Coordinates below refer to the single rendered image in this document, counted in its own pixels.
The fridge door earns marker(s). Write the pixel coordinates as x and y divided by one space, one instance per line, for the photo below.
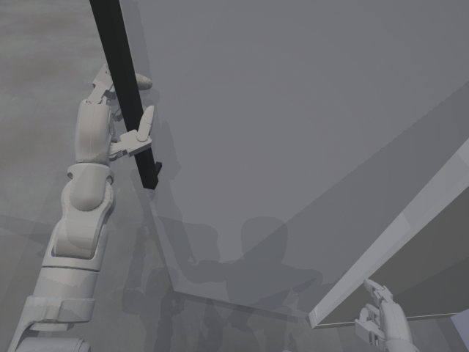
292 133

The left robot upper arm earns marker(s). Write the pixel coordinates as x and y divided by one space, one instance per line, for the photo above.
53 344

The handle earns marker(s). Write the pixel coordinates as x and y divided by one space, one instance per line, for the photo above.
111 28

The left robot forearm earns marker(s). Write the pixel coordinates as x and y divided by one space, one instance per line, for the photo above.
65 286

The right robot hand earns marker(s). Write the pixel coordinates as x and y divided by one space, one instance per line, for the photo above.
389 322

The left robot hand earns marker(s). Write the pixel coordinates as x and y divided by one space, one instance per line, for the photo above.
95 123

